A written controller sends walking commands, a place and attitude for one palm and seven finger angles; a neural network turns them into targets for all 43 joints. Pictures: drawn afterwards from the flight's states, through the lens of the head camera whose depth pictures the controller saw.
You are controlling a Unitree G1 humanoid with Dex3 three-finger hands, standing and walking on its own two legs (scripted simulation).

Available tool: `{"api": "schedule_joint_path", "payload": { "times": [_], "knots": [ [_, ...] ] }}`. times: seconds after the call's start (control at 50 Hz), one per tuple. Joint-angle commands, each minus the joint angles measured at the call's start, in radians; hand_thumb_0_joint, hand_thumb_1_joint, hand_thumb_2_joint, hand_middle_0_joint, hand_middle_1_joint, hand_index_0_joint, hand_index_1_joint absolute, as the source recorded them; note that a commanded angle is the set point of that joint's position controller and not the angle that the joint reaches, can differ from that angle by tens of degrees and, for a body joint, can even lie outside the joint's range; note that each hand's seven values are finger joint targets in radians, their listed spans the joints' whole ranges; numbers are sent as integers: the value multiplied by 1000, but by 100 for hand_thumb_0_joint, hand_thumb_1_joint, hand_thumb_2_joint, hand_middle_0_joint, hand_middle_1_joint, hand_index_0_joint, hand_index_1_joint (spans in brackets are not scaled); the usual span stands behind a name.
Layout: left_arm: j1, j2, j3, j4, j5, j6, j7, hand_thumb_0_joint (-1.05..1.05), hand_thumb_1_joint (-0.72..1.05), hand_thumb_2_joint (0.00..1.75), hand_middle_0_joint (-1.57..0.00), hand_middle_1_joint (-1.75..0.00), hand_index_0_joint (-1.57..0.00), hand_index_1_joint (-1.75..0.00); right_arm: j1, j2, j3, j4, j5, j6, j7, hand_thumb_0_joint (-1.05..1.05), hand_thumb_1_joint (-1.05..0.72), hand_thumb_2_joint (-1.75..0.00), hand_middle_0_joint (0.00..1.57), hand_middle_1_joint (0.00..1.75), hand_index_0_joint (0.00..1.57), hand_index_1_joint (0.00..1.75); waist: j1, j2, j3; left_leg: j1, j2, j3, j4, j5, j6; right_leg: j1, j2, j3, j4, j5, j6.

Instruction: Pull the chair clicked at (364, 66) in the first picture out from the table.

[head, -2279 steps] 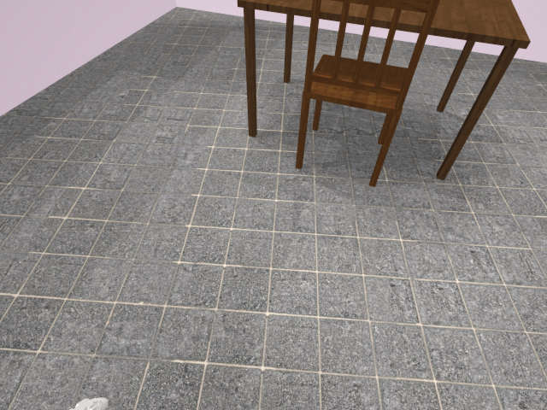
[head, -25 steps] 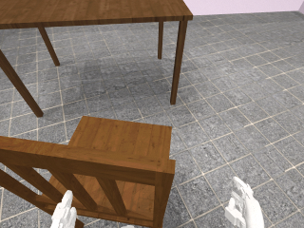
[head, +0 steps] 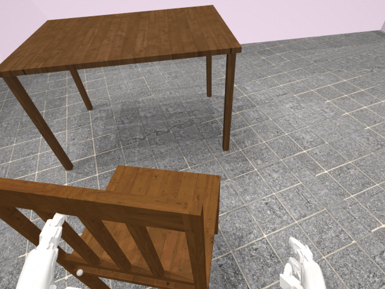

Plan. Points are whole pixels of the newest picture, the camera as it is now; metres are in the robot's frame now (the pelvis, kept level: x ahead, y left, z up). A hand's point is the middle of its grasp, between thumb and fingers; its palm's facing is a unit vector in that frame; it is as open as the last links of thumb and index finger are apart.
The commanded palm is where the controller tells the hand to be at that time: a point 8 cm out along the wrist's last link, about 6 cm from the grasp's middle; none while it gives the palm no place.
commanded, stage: draw the hand back to the body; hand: left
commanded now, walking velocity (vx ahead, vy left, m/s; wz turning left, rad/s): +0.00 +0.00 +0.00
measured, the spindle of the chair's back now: (109, 244) +0.22 +0.23 -0.04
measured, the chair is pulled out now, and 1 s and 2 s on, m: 0.73 0.70 0.72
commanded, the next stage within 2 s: step back with the hand held close in 0.84 s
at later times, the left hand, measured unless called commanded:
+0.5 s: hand (56, 254) +0.15 +0.25 +0.08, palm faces +0.28 -0.79 -0.55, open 7.5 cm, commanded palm +0.15 +0.29 +0.21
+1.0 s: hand (59, 246) +0.17 +0.25 +0.08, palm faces +0.32 -0.77 -0.55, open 6.5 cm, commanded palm +0.17 +0.29 +0.21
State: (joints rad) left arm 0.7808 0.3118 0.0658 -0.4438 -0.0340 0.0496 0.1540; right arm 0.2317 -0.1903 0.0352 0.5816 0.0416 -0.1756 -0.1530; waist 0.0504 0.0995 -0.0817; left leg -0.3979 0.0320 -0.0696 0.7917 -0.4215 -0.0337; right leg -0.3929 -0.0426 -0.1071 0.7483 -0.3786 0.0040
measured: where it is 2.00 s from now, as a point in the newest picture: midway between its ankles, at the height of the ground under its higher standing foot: outside the picture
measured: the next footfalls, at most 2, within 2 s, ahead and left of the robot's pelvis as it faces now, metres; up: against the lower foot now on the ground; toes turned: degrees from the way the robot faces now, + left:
right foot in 1.92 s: -0.11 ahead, -0.12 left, +0.00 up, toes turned -1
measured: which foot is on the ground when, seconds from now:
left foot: down 0.00-1.00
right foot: down 0.00-1.00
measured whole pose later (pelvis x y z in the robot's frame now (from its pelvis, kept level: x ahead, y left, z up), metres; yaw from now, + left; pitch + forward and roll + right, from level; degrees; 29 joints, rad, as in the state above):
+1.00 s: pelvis +0.04 -0.02 +0.02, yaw +2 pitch -3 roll +0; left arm 0.61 0.42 0.17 -0.36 -0.06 0.22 0.16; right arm 0.18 -0.24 0.05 0.69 0.04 -0.29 -0.10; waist 0.12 0.08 0.06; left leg -0.13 0.02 -0.08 0.51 -0.33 -0.05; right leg -0.15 -0.05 -0.13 0.55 -0.35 -0.01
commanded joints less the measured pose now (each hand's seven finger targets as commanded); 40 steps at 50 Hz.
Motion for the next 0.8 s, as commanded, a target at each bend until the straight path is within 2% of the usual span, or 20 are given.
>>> {"api": "schedule_joint_path", "payload": {
  "times": [0.0, 0.04, 0.1, 0.16, 0.18, 0.2, 0.22, 0.26, 0.32, 0.36, 0.4, 0.44, 0.48, 0.58, 0.6, 0.64, 0.66, 0.72, 0.76, 0.78],
  "knots": [
    [-146, 208, 215, -279, 15, -106, 49, 0, 10, 51, -9, -14, -9, -14, -177, -97, -25, -154, -8, -89, -9, 0, -90, -90, 20, 30, 20, 30, 6, -15, 76, 67, 2, 31, -220, 63, 45, 64, -37, 40, -314, -25, -30],
    [-192, 211, 228, -312, 12, -119, 52, 0, 17, 55, -10, -15, -10, -15, -171, -97, -19, -147, -12, -106, -7, 0, -90, -90, 20, 30, 20, 30, 4, 35, 65, 120, -2, 34, -253, 68, 44, 85, -38, 36, -324, -10, -30],
    [-259, 249, 277, -316, 6, -121, 57, 0, 28, 60, -12, -17, -12, -17, -175, -107, -18, -124, -13, -123, -4, 0, -90, -90, 20, 30, 20, 30, 6, 31, 66, 160, -2, 28, -290, 83, 41, 121, -31, 37, -348, 12, -29],
    [-296, 258, 302, -339, 1, -126, 64, 0, 39, 65, -13, -19, -13, -19, -169, -115, -20, -106, -17, -137, -1, 0, -90, -90, 20, 30, 20, 30, 5, 39, 25, 216, -5, 29, -316, 132, 44, 163, -31, 35, -346, 65, -23],
    [-312, 261, 308, -344, -1, -125, 65, 0, 43, 67, -13, -20, -13, -20, -172, -117, -19, -101, -17, -141, 0, 0, -90, -90, 20, 30, 20, 30, 4, 48, 25, 225, -4, 30, -325, 152, 44, 176, -31, 32, -345, 89, -22],
    [-340, 292, 332, -367, 0, -123, 69, 0, 47, 69, -14, -21, -14, -21, -175, -125, -19, -94, -16, -146, 3, 0, -90, -90, 20, 30, 20, 30, 8, 78, 0, 240, -5, 26, -332, 170, 41, 198, -31, 37, -344, 108, -25],
    [-344, 289, 333, -387, 2, -126, 72, 0, 50, 71, -15, -22, -15, -22, -173, -123, -18, -89, -18, -153, 3, 0, -90, -90, 20, 30, 20, 30, 11, 91, -11, 254, -4, 27, -340, 196, 41, 212, -34, 32, -333, 135, -25],
    [-364, 292, 340, -398, 0, -118, 76, 0, 57, 74, -16, -23, -16, -23, -174, -128, -18, -78, -18, -158, 7, 0, -90, -90, 20, 30, 20, 30, 11, 66, -16, 269, -1, 24, -347, 248, 41, 229, -32, 24, -323, 188, -23],
    [-404, 326, 365, -419, 0, -105, 83, 0, 68, 80, -17, -26, -17, -26, -172, -132, -15, -63, -15, -166, 12, 0, -90, -90, 20, 30, 20, 30, 13, 85, -30, 279, 0, 21, -352, 285, 39, 252, -35, 23, -317, 226, -21],
    [-436, 350, 384, -426, -2, -98, 87, 0, 75, 83, -18, -27, -18, -27, -168, -137, -17, -55, -13, -168, 15, 0, -90, -90, 20, 30, 20, 30, 13, 53, -33, 279, 2, 18, -349, 304, 40, 256, -34, 20, -311, 246, -19],
    [-466, 386, 408, -445, -2, -88, 91, 0, 83, 87, -19, -29, -19, -29, -173, -141, -15, -48, -9, -175, 20, 0, -90, -90, 20, 30, 20, 30, 15, 95, -46, 278, 1, 15, -345, 321, 38, 268, -35, 27, -302, 265, -22],
    [-487, 402, 420, -466, -2, -87, 97, 0, 90, 90, -20, -30, -20, -30, -154, -142, -16, -41, -7, -178, 21, 0, -90, -90, 20, 30, 20, 30, 16, 87, -61, 288, 3, 15, -337, 366, 40, 272, -40, 19, -284, 310, -22],
    [-477, 381, 405, -453, -1, -83, 95, 0, 90, 90, -20, -30, -20, -30, -158, -141, -13, -36, -8, -184, 26, 0, -90, -90, 20, 30, 20, 30, 17, 91, -73, 297, 1, 21, -328, 397, 40, 276, -41, 15, -279, 340, -21],
    [-472, 375, 399, -464, 4, -84, 92, 0, 90, 90, -20, -30, -20, -30, -155, -142, -17, -28, -10, -195, 36, 0, -90, -90, 20, 30, 20, 30, 20, 88, -98, 312, 4, 23, -321, 453, 42, 285, -44, 8, -261, 381, -18],
    [-474, 383, 400, -476, 6, -78, 90, 0, 90, 90, -20, -30, -20, -30, -169, -144, -15, -27, -9, -200, 40, 0, -90, -90, 20, 30, 20, 30, 23, 119, -96, 301, 0, 19, -318, 456, 39, 293, -40, 19, -258, 386, -22],
    [-469, 381, 402, -486, 6, -83, 92, 0, 90, 90, -20, -30, -20, -30, -151, -142, -18, -24, -10, -198, 39, 0, -90, -90, 20, 30, 20, 30, 21, 107, -105, 316, 3, 20, -315, 487, 40, 294, -44, 8, -253, 410, -19],
    [-471, 383, 403, -481, 7, -83, 93, 0, 90, 90, -20, -30, -20, -30, -150, -143, -18, -25, -11, -197, 40, 0, -90, -90, 20, 30, 20, 30, 21, 82, -108, 314, 3, 23, -316, 487, 41, 295, -44, 6, -253, 414, -17],
    [-462, 368, 392, -476, 9, -79, 90, 0, 90, 90, -20, -30, -20, -30, -147, -135, -14, -23, -6, -195, 43, 0, -90, -90, 20, 30, 20, 30, 19, 117, -91, 308, 0, 29, -316, 488, 38, 292, -47, 7, -259, 416, -18],
    [-475, 380, 401, -480, 9, -83, 93, 0, 90, 90, -20, -30, -20, -30, -145, -143, -21, -21, -9, -193, 39, 0, -90, -90, 20, 30, 20, 30, 17, 59, -106, 318, 3, 26, -315, 500, 41, 296, -44, 1, -252, 430, -15],
    [-472, 376, 399, -477, 9, -83, 92, 0, 90, 90, -20, -30, -20, -30, -147, -142, -20, -22, -9, -193, 40, 0, -90, -90, 20, 30, 20, 30, 18, 68, -111, 323, 2, 30, -313, 505, 43, 297, -45, 5, -250, 440, -16]
  ]
}}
